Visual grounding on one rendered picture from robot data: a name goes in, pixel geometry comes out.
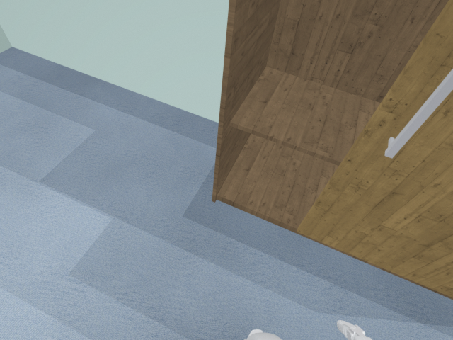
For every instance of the wardrobe door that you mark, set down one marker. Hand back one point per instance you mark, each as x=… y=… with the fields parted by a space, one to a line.
x=397 y=213

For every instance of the robot right shin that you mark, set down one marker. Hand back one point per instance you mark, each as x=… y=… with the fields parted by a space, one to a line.
x=255 y=331

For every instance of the handle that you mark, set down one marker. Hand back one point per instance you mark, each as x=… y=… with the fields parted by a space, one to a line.
x=438 y=96

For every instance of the right robot hand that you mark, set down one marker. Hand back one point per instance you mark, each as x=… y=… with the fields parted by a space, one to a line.
x=352 y=332

